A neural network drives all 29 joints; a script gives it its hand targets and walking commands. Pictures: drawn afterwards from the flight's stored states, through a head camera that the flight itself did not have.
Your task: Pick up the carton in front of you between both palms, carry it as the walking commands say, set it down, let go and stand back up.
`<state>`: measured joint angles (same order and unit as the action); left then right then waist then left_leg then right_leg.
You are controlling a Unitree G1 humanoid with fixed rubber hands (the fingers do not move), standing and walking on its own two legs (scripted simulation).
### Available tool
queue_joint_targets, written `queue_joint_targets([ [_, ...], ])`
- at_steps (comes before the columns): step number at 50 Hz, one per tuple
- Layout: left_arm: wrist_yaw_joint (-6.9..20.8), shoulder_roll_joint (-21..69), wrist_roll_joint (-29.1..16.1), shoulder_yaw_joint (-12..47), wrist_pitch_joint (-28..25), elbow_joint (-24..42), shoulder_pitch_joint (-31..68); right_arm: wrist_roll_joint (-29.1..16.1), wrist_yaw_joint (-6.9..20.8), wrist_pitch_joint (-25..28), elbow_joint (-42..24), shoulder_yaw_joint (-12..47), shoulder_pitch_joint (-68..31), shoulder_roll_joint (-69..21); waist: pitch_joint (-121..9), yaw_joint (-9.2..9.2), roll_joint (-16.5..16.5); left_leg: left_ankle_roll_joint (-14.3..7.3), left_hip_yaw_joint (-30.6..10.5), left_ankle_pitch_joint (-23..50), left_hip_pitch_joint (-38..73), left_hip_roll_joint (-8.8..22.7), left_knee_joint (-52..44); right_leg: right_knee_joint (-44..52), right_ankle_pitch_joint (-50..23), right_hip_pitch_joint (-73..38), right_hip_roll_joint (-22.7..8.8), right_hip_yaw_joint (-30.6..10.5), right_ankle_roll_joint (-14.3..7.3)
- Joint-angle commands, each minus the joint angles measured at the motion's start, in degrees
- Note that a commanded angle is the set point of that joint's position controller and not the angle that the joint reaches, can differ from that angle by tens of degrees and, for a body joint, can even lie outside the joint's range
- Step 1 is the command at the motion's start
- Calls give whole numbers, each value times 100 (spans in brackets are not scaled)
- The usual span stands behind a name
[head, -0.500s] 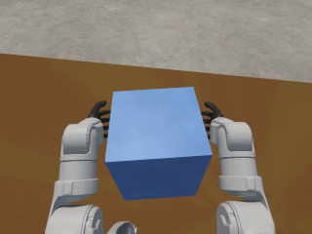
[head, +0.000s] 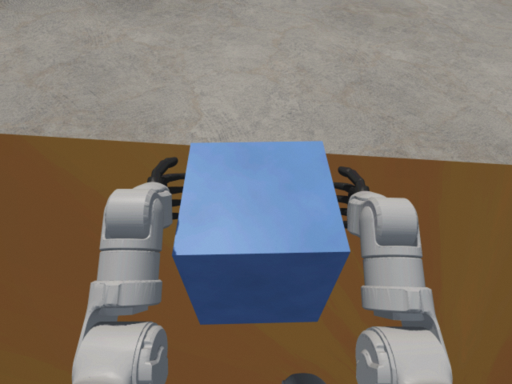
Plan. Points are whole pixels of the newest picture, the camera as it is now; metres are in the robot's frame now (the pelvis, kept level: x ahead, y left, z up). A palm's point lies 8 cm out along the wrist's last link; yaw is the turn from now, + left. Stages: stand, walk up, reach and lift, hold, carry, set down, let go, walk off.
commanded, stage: carry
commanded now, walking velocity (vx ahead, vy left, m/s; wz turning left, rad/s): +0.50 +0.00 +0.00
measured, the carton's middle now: (258, 237) +0.35 -0.01 +0.02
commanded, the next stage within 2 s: none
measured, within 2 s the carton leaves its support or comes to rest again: neither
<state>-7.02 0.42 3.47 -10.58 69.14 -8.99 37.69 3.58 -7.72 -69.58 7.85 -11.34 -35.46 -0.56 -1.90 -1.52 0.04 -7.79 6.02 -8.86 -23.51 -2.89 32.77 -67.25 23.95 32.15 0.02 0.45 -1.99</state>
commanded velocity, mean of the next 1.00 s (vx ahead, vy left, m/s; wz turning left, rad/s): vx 0.50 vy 0.00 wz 0.00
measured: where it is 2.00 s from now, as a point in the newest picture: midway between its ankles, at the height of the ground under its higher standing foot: (239, 197)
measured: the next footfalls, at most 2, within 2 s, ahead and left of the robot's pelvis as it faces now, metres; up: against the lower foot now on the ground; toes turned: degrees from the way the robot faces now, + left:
right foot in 0.34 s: +0.38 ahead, -0.08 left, -0.03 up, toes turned -1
left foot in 0.88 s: +0.69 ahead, +0.06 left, -0.06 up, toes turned +3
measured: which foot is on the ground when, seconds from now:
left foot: down 0.00-0.36, up 0.38-0.86, down 0.88-1.00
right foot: up 0.00-0.32, down 0.34-0.90, up 0.92-1.00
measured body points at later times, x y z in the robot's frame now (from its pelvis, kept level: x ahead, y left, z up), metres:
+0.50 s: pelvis +0.30 -0.04 -0.04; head +0.32 -0.05 +0.41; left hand +0.65 +0.13 +0.05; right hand +0.67 -0.17 +0.04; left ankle +0.20 +0.07 -0.66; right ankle +0.35 -0.08 -0.76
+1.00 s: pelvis +0.59 +0.01 -0.07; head +0.60 +0.02 +0.38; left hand +0.96 +0.16 +0.04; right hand +0.96 -0.14 +0.04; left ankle +0.66 +0.06 -0.79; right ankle +0.45 -0.10 -0.68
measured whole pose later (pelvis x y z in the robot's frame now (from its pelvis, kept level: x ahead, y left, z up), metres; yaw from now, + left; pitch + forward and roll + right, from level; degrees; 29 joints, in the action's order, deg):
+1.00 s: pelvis +0.59 +0.01 -0.07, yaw +0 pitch +4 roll -1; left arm -7.1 -0.9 2.6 -10.6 67.7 -12.3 38.4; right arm 5.8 -7.9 -68.9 10.5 -11.6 -37.0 -1.6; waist -4.0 -0.5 -0.5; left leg -7.6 6.4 -6.5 -27.6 -2.9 35.0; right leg -72.7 28.0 23.7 3.0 0.9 -2.4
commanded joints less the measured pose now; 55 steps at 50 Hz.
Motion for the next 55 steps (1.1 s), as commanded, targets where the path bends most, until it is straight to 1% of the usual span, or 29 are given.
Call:
queue_joint_targets([
  [1, 1139, 6569, -2359, 3493, -238, 819, 3863, -2921, 1508, 289, -1203, 3681, -4889, -6550, -2564, -21, 511, -517, -2024, 1930, 2467, 1644, -1032, 535, -464, 812, -260, -16, 110],
  [3, 1069, 6524, -2287, 3546, -267, 920, 3744, -2918, 1503, 294, -1269, 3707, -4739, -6516, -2606, -121, 539, -468, -1806, 2781, 2848, 1568, -888, 903, -824, 1113, -275, 65, 162],
  [6, 1005, 6358, -2214, 3637, -273, 1141, 3725, -2933, 1504, 282, -1430, 3796, -4658, -6393, -2587, -215, 544, -365, -1541, 3517, 3323, 1403, -703, 1448, -1478, 1404, -247, 140, 153],
  [12, 1074, 5992, -2008, 3599, -149, 848, 3359, -2699, 1548, 222, -885, 3741, -4031, -6143, -2195, -447, 553, -193, -1022, 3840, 3544, 936, -297, 3477, -2871, 845, 195, 599, -40],
  [14, 1156, 5946, -1953, 3486, -122, 625, 3311, -2644, 1583, 247, -602, 3715, -3976, -6179, -2047, -359, 647, -100, -878, 3700, 3176, 938, -39, 4118, -3243, 27, 238, 636, -199],
  [16, 1229, 5928, -1896, 3331, -131, 344, 3158, -2623, 1625, 272, -335, 3676, -3997, -6257, -2293, 75, 580, 183, -499, 3866, 2590, 834, 1067, 4605, -3505, -1592, 296, 789, -326],
  [17, 1272, 5906, -1853, 3234, -152, 247, 3104, -2625, 1645, 295, -213, 3657, -4022, -6282, -2541, 324, 290, 315, -354, 2768, 1796, 682, 2027, 4471, -3862, -2750, -96, 442, -336],
  [18, 1313, 5851, -1824, 3101, -164, 72, 2970, -2615, 1661, 314, -124, 3639, -4076, -6306, -2873, 295, -466, 404, -219, -188, 473, 366, 2979, 3483, -5928, -4023, -1232, -817, -352],
  [19, 1320, 5670, -1750, 2924, -202, -102, 3086, -2630, 1648, 283, 81, 3558, -4122, -6535, -3421, 532, -1756, 728, -461, -2632, -1448, -322, 4781, 3451, -5537, -5649, -2367, -2865, -1609],
  [20, 1373, 5898, -1866, 2976, -254, -153, 3018, -2594, 1617, 334, -61, 3526, -4185, -6453, -3468, 495, -1394, 535, -764, -2481, -1938, -101, 5133, 3854, -3411, -5397, -2244, -3316, -1753],
  [21, 1428, 6211, -2071, 3122, -307, 107, 3350, -2611, 1579, 373, -266, 3536, -4444, -6549, -3018, 512, -980, 444, -797, -2209, -2079, 77, 4995, 4109, -2490, -4743, -1845, -2971, -1531],
  [22, 1469, 6434, -2305, 3302, -340, 443, 3836, -2621, 1525, 417, -479, 3534, -4651, -6632, -2718, 452, -397, 452, -803, -1854, -2019, 245, 4638, 4256, -2221, -4142, -1680, -2649, -1328],
  [23, 1492, 6640, -2535, 3471, -363, 721, 4214, -2610, 1452, 447, -654, 3530, -4716, -6669, -2523, 382, -256, 493, -809, -1597, -1920, 386, 4251, 4393, -2281, -3653, -1585, -2375, -1258],
  [26, 1486, 6845, -2862, 3709, -394, 1100, 4374, -2478, 1249, 492, -936, 3564, -4443, -6642, -2593, 271, -402, 611, -692, -1333, -1538, 503, 3547, 4545, -2485, -3152, -1413, -1850, -1108],
  [30, 1486, 6680, -2847, 3791, -389, 1171, 3917, -2277, 1114, 526, -1061, 3681, -4000, -6465, -2683, 448, -519, 721, -522, -739, -2121, 583, 2753, 4238, -4275, -3783, -1350, -1364, -1063],
  [33, 1481, 6486, -2821, 3868, -385, 1336, 3830, -2236, 1084, 515, -1243, 3814, -3990, -6292, -2619, 538, -592, 682, -409, -49, -2351, 538, 2151, 4050, -5067, -4164, -1143, -1037, -890],
  [38, 1449, 6083, -2665, 3848, -258, 1189, 3507, -2162, 1096, 334, -1191, 3851, -3851, -5905, -2282, 775, -593, 555, -35, 972, -2039, 171, 474, 3776, -5411, -4459, -713, -589, -775],
  [40, 1463, 5985, -2604, 3786, -215, 943, 3394, -2094, 1151, 244, -986, 3750, -3749, -5767, -2124, 821, -648, 438, 83, 1371, -1486, 56, -264, 3650, -5330, -4332, -684, -482, -711],
  [42, 1494, 6006, -2614, 3742, -190, 677, 3416, -2014, 1213, 182, -723, 3568, -3709, -5661, -2150, 553, -755, 238, 144, 1602, -289, -3, -822, 3145, -5562, -3904, -685, -283, -496],
  [43, 1516, 6047, -2648, 3735, -182, 553, 3520, -1958, 1241, 169, -551, 3449, -3646, -5619, -2320, 257, -667, 203, 265, 1868, 638, -14, -1156, 2463, -5484, -3571, -595, 1, -333],
  [44, 1535, 6088, -2655, 3717, -184, 430, 3649, -1917, 1281, 166, -413, 3319, -3616, -5574, -2548, -4, -392, 209, -8, 2116, 1809, 333, -981, 1536, -4367, -2734, -441, 181, -195],
  [45, 1555, 6137, -2629, 3680, -175, 295, 3686, -1908, 1326, 154, -272, 3182, -3557, -5511, -2910, 6, 451, 176, -1396, 3984, 3133, 1534, -31, 551, -1365, -1359, -151, 292, -81],
  [46, 1545, 6387, -2658, 3558, -126, 70, 3875, -1841, 1326, 170, -102, 3011, -3705, -5310, -3417, -174, 1754, -1065, -3524, 3600, 4626, 2648, -111, -1159, 1107, 602, 604, -17, 259],
  [47, 1522, 6357, -2613, 3521, -138, 117, 3881, -1967, 1364, 179, 69, 3059, -3558, -5593, -3422, -235, 1370, -1212, -3914, 1615, 4392, 2510, -483, -1493, 986, 1064, 368, -291, 40],
  [48, 1489, 6434, -2634, 3501, -162, 251, 4113, -2107, 1425, 226, -120, 3137, -3813, -5880, -2966, -214, 1001, -992, -3586, 818, 3793, 2147, -704, -1364, 676, 1296, 167, -281, -71],
  [49, 1441, 6567, -2633, 3465, -197, 377, 4282, -2334, 1472, 251, -363, 3257, -4249, -6141, -2671, -137, 408, -772, -3211, 740, 3195, 1995, -846, -975, 339, 1206, 17, -267, -85],
  [50, 1380, 6637, -2591, 3432, -224, 486, 4298, -2557, 1506, 274, -602, 3404, -4617, -6383, -2522, -38, 265, -646, -2915, 857, 2743, 1908, -961, -607, 126, 1055, -122, -267, -56],
  [52, 1267, 6685, -2499, 3408, -245, 667, 4164, -2775, 1500, 314, -962, 3604, -4871, -6584, -2513, 66, 337, -520, -2460, 834, 2192, 1744, -1143, -70, -115, 605, -195, -170, 23],
  [55, 1122, 6638, -2388, 3474, -289, 842, 3861, -2850, 1468, 328, -1157, 3665, -4710, -6604, -2600, -35, 544, -513, -1980, 2036, 2507, 1633, -1012, 568, -537, 904, -279, -1, 135],
])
